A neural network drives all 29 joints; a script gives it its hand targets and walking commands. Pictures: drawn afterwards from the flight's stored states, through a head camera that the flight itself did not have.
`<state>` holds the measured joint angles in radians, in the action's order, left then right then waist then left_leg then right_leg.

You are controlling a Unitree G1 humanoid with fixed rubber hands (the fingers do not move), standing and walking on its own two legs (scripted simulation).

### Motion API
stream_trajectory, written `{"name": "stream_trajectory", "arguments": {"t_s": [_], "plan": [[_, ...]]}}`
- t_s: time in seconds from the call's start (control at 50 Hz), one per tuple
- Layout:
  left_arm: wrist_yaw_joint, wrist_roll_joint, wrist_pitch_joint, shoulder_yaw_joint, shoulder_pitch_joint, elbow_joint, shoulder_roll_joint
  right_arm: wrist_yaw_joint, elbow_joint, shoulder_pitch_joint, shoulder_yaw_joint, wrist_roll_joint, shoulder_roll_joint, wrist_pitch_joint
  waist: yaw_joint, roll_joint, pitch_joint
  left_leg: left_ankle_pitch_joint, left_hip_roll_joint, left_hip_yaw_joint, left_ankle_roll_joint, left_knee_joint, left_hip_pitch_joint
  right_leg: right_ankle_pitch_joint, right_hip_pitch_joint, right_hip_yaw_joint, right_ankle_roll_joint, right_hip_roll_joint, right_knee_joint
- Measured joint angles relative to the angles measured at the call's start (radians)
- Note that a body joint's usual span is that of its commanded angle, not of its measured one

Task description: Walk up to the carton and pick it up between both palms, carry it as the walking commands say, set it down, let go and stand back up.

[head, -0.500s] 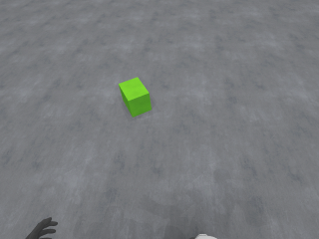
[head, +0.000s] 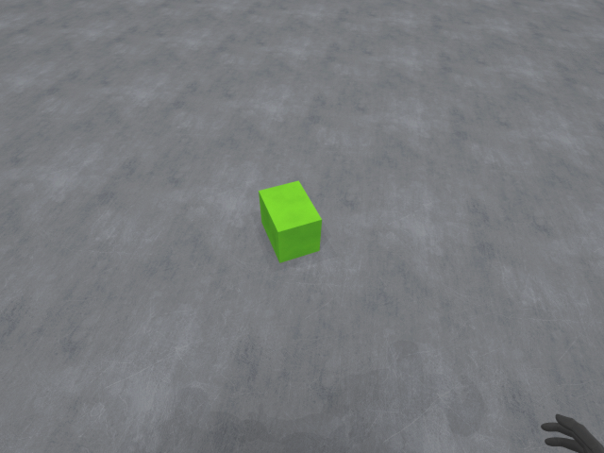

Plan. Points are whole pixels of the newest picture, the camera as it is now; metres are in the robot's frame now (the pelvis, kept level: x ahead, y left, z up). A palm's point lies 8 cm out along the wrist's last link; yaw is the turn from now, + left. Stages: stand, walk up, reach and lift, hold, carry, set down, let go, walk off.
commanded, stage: walk up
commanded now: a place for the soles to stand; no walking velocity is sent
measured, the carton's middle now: (289, 221) +1.12 +0.09 -0.66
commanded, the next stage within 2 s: none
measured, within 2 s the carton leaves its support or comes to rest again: neither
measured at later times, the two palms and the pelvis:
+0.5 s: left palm (4, 371) +0.25 +0.45 -0.05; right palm (474, 331) +0.34 -0.26 -0.08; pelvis +0.21 +0.08 -0.01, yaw +0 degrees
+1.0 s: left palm (44, 250) +0.47 +0.50 -0.05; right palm (415, 266) +0.48 -0.19 -0.09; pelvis +0.39 +0.14 -0.01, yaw -1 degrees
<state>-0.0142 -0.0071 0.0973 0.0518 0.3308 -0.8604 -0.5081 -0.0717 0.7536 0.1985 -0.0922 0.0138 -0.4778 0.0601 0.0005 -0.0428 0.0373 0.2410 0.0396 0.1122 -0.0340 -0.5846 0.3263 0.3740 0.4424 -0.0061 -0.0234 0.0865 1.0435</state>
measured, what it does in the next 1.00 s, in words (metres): walks ahead: right foot, then left foot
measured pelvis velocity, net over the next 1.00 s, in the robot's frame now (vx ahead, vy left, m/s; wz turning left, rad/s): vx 0.39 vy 0.14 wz -0.02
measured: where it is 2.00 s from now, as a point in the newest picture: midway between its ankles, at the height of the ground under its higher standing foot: (254, 369)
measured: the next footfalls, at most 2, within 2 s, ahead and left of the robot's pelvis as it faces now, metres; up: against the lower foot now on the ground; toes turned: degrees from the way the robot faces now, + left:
right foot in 0.20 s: +0.23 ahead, -0.10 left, +0.00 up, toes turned -8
left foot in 0.52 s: +0.35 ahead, +0.23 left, +0.00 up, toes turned +5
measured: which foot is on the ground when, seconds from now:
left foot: down 0.00-0.20, up 0.22-0.50, down 0.52-0.82, up 0.84-1.00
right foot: up 0.00-0.18, down 0.20-0.52, up 0.54-0.80, down 0.82-1.00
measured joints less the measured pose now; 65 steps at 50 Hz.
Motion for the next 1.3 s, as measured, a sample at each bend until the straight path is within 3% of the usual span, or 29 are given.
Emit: {"name": "stream_trajectory", "arguments": {"t_s": [0.12,0.2,0.22,0.28,0.32,0.42,0.5,0.54,0.58,0.62,0.74,0.82,0.84,0.9,0.94,1.04,1.1,1.12,1.16,1.2,1.3], "plan": [[-0.021,0.01,-0.001,-0.004,-0.047,0.008,0.041,0.0,-0.008,0.085,0.003,0.008,-0.01,-0.004,0.048,0.026,0.009,0.061,-0.022,0.029,-0.015,0.049,-0.108,-0.077,0.032,0.08,0.013,-0.005,-0.296],[-0.021,0.015,0.013,0.013,-0.073,0.028,0.034,-0.001,-0.01,0.126,0.007,0.003,-0.018,-0.015,0.06,0.059,0.009,0.159,-0.019,0.033,-0.005,-0.027,-0.14,-0.169,-0.046,0.109,-0.018,-0.04,-0.482],[-0.015,0.018,0.02,0.021,-0.08,0.038,0.027,0.0,-0.009,0.129,0.009,0.003,-0.014,-0.017,0.054,0.069,0.012,0.189,-0.012,0.02,-0.007,-0.119,-0.109,-0.21,-0.044,0.112,-0.026,-0.043,-0.465],[0.004,0.008,0.024,0.031,-0.084,0.068,0.014,0.01,0.003,0.113,0.021,0.002,-0.003,-0.027,0.03,0.103,0.022,0.203,-0.021,-0.081,0.003,-0.435,0.033,-0.151,-0.063,0.122,-0.027,-0.047,-0.41],[0.01,0.006,0.023,0.034,-0.072,0.079,0.006,0.009,0.005,0.1,0.023,0.005,0.0,-0.027,0.015,0.121,0.018,0.173,0.0,-0.109,0.014,-0.482,0.108,-0.127,-0.1,0.128,-0.017,-0.044,-0.431],[0.0,0.02,0.023,0.038,-0.016,0.086,-0.029,-0.021,0.008,0.054,0.015,0.013,-0.002,-0.031,-0.02,0.113,0.009,0.104,0.064,-0.106,0.036,-0.271,0.185,-0.082,-0.171,0.124,0.005,-0.006,-0.456],[-0.008,0.025,0.009,0.036,0.027,0.076,-0.051,-0.037,0.003,0.029,-0.003,0.01,-0.018,-0.022,-0.041,0.087,-0.001,0.026,0.062,-0.071,0.028,-0.086,0.131,0.003,-0.202,0.102,0.009,0.039,-0.4],[-0.005,0.022,-0.003,0.031,0.038,0.068,-0.052,-0.029,-0.004,0.026,-0.013,0.013,-0.031,-0.009,-0.037,0.065,0.001,-0.038,0.034,-0.052,0.027,-0.083,0.111,0.085,-0.167,0.064,-0.014,0.062,-0.263],[0.006,0.016,-0.014,0.023,0.026,0.052,-0.035,-0.013,-0.01,0.03,-0.013,0.008,-0.028,-0.001,-0.026,0.045,0.006,-0.002,0.021,-0.033,0.02,-0.123,0.103,0.102,-0.078,-0.009,-0.013,0.022,-0.043],[0.01,0.008,-0.011,0.012,0.012,0.041,-0.016,0.003,-0.014,0.044,-0.006,-0.001,-0.016,0.002,-0.012,0.022,0.011,0.03,0.011,-0.015,0.009,-0.101,0.064,0.054,-0.007,-0.024,-0.008,-0.005,0.058],[-0.014,0.011,-0.003,-0.004,-0.02,0.038,0.041,0.014,-0.029,0.108,0.003,0.006,-0.017,0.002,0.038,0.024,0.016,0.064,-0.002,0.01,-0.005,-0.029,-0.037,-0.005,0.042,0.067,0.007,-0.013,-0.193],[-0.018,0.02,0.013,0.007,-0.036,0.057,0.045,0.01,-0.038,0.144,0.005,0.001,-0.027,-0.01,0.05,0.056,0.015,0.149,0.009,0.012,0.0,-0.095,-0.06,-0.106,-0.033,0.102,-0.014,-0.048,-0.413],[-0.013,0.025,0.021,0.015,-0.037,0.066,0.038,0.01,-0.039,0.148,0.006,0.0,-0.024,-0.014,0.045,0.064,0.015,0.179,0.014,0.001,-0.006,-0.17,-0.037,-0.154,-0.034,0.103,-0.021,-0.052,-0.406],[0.003,0.018,0.027,0.026,-0.035,0.088,0.022,0.019,-0.026,0.128,0.019,0.0,-0.01,-0.026,0.021,0.089,0.022,0.222,-0.002,-0.08,-0.001,-0.441,0.081,-0.112,-0.048,0.107,-0.024,-0.054,-0.357],[0.009,0.015,0.024,0.031,-0.026,0.098,0.013,0.02,-0.021,0.112,0.024,0.002,-0.006,-0.023,0.005,0.104,0.021,0.196,0.012,-0.1,0.008,-0.478,0.142,-0.089,-0.079,0.108,-0.016,-0.049,-0.373],[-0.004,0.026,0.012,0.036,0.015,0.115,-0.028,0.002,-0.016,0.067,0.02,0.004,0.001,-0.017,-0.036,0.09,0.017,0.123,0.052,-0.084,0.028,-0.258,0.18,-0.047,-0.134,0.087,0.006,-0.009,-0.385],[-0.007,0.024,-0.011,0.026,0.037,0.116,-0.043,0.014,-0.016,0.05,0.013,0.004,-0.013,-0.001,-0.051,0.067,0.014,0.032,0.029,-0.062,0.021,-0.091,0.116,0.024,-0.129,0.054,0.007,0.026,-0.305],[-0.004,0.022,-0.02,0.022,0.037,0.114,-0.04,0.024,-0.016,0.046,0.009,0.008,-0.019,0.006,-0.048,0.061,0.017,-0.018,0.019,-0.057,0.023,-0.1,0.117,0.055,-0.107,0.037,0.0,0.032,-0.235],[0.01,0.018,-0.039,0.013,0.02,0.097,-0.024,0.039,-0.012,0.039,0.009,0.004,-0.015,0.011,-0.038,0.045,0.026,0.007,0.01,-0.044,0.022,-0.157,0.125,0.111,-0.041,-0.026,0.001,-0.003,-0.063],[0.019,0.012,-0.047,0.003,0.004,0.081,-0.009,0.052,-0.008,0.039,0.016,-0.003,-0.003,0.012,-0.026,0.024,0.034,0.038,0.008,-0.033,0.014,-0.155,0.103,0.104,0.012,-0.045,0.003,-0.033,0.033],[0.012,0.015,-0.057,-0.009,-0.031,0.048,0.032,0.07,0.007,0.047,0.027,-0.004,-0.006,0.012,0.01,0.012,0.048,0.061,0.017,-0.02,0.016,-0.137,0.064,0.052,0.036,0.018,0.002,-0.04,-0.109]]}}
